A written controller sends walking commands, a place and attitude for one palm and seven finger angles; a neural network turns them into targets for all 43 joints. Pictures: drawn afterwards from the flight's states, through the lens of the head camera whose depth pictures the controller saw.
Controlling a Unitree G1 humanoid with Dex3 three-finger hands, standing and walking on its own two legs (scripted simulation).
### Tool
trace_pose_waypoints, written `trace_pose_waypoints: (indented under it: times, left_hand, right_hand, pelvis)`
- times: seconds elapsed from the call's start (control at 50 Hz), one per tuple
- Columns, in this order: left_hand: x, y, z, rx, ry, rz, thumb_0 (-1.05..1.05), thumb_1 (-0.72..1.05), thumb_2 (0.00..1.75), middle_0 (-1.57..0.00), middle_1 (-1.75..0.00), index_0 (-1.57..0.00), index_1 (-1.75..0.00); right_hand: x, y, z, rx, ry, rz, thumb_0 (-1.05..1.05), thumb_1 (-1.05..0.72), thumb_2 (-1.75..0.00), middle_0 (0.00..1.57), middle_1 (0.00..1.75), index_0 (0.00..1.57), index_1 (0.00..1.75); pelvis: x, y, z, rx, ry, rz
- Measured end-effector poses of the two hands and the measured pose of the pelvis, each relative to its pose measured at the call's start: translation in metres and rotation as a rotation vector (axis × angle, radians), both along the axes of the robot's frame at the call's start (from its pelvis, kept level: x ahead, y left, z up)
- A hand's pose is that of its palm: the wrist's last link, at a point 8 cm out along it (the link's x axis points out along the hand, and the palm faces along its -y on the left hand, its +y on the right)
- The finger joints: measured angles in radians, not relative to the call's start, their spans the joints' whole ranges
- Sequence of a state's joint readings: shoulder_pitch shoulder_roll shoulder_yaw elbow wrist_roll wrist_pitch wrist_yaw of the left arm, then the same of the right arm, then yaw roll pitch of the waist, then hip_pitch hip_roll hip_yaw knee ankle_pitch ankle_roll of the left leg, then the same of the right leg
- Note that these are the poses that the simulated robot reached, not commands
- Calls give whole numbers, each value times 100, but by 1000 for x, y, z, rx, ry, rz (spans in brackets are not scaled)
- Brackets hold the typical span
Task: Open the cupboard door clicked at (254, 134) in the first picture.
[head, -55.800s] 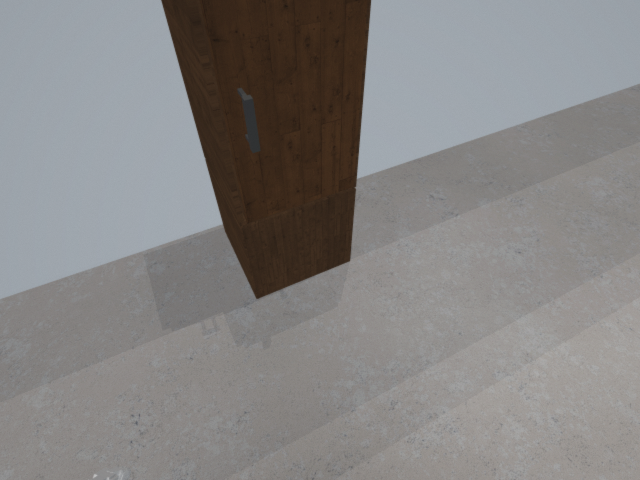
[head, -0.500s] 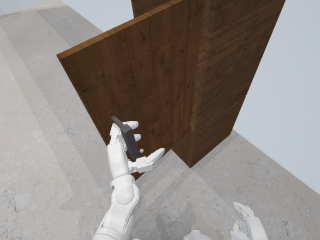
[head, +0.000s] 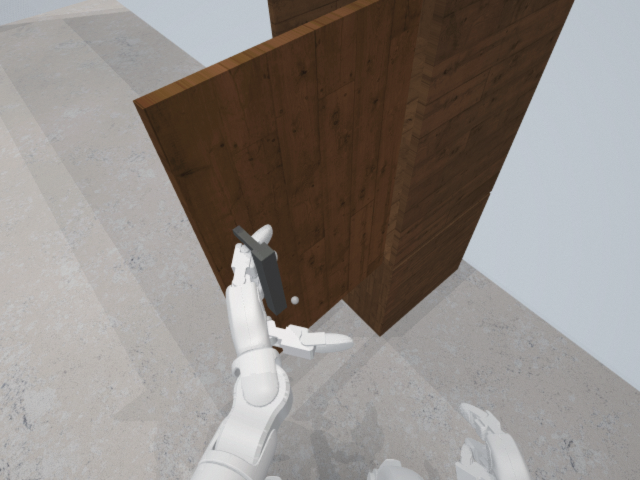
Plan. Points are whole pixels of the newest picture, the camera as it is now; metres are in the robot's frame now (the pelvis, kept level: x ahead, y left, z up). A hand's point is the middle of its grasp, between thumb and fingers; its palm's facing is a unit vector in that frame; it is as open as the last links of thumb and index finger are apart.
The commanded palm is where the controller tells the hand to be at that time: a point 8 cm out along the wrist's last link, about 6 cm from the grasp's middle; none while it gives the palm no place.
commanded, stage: slide the hand sideways off the handle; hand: left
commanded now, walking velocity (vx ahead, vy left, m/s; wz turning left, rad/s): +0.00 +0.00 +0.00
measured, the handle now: (260, 272) +0.37 +0.10 +0.05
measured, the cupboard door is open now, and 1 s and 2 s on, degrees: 93 95 95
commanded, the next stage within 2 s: draw the hand back to the body in 1.20 s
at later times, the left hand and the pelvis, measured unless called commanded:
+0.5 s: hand (276, 342) +0.27 +0.07 +0.05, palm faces -0.17 -0.99 -0.01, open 16.3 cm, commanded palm +0.25 +0.13 +0.05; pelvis +0.01 +0.03 -0.01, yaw -1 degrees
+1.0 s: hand (232, 381) +0.23 +0.11 +0.05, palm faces -0.10 -0.99 -0.02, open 16.3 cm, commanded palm +0.20 +0.17 +0.05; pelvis +0.02 +0.02 -0.02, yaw +0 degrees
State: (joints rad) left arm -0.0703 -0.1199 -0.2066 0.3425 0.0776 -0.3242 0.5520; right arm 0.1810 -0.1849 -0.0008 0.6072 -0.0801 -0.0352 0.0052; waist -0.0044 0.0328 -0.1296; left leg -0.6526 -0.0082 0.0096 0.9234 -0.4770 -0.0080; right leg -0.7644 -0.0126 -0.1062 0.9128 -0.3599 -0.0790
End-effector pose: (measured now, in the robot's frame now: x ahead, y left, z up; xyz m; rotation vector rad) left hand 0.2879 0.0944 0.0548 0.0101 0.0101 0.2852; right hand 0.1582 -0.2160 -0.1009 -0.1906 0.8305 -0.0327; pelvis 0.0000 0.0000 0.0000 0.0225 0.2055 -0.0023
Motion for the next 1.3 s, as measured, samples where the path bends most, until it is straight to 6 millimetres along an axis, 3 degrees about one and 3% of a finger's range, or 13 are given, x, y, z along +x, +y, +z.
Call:
trace_pose_waypoints:
  times: [0.06, 0.14, 0.22, 0.3, 0.48, 0.64, 0.78, 0.96, 1.18, 1.3]
  left_hand:
    - [0, 5, -1, 31, -11, -65, -1, -50, 30, -30, -49, -27, -52]
    - [-2, 19, -1, 116, -30, -358, -1, -50, 30, -26, -41, -19, -43]
    - [-2, 25, -2, 44, 16, -507, -1, -50, 30, -21, -36, -16, -37]
    - [-5, 23, -3, -45, 22, -475, -1, -51, 30, -18, -33, -15, -33]
    - [-26, 27, -5, -9, -1, -456, -1, -50, 30, -14, -30, -15, -31]
    - [-41, 50, -4, -9, 22, -408, -1, -50, 30, -15, -30, -15, -30]
    - [-55, 54, -1, -8, 27, -416, -1, -50, 30, -15, -30, -15, -30]
    - [-75, 67, -4, 3, 54, -389, -1, -50, 30, -15, -30, -15, -30]
    - [-87, 92, -6, 19, 71, -381, -1, -50, 30, -15, -30, -15, -30]
    - [-92, 88, -3, 3, 54, -400, -1, -50, 30, -15, -30, -15, -30]
  right_hand:
    - [3, 5, 1, -3, -5, 15, 1, -91, -90, 20, 30, 20, 30]
    - [2, 9, 1, -2, -27, 19, 1, -91, -90, 20, 30, 20, 30]
    - [-1, 12, 5, 12, -53, -3, 1, -91, -90, 20, 30, 20, 30]
    - [-4, 15, 11, 16, -76, -9, 1, -91, -90, 20, 30, 20, 30]
    - [-1, 20, 12, 15, -84, -4, 1, -91, -90, 20, 30, 20, 30]
    - [12, 26, 13, 16, -114, 1, 1, -91, -90, 20, 30, 20, 30]
    - [27, 28, 16, 16, -155, 23, 1, -91, -90, 20, 30, 20, 30]
    - [36, 23, 16, 11, -193, 30, 1, -91, -90, 20, 30, 20, 30]
    - [32, 9, 12, -13, -193, 10, 1, -91, -90, 20, 30, 20, 30]
    - [27, 5, 12, -22, -209, 0, 1, -91, -90, 20, 30, 20, 30]
  pelvis:
    - [0, 3, -1, 0, -1, 3]
    - [-2, 7, -4, -5, -12, 12]
    - [-3, 15, -2, -12, -27, 11]
    - [-1, 21, -1, -9, -20, 1]
    - [5, 27, -7, -12, -1, -14]
    - [10, 28, -9, -20, 6, -8]
    - [15, 26, -13, -24, 17, 1]
    - [17, 21, -18, -25, 26, 4]
    - [16, 14, -24, -33, 35, 9]
    - [14, 15, -25, -34, 35, 12]
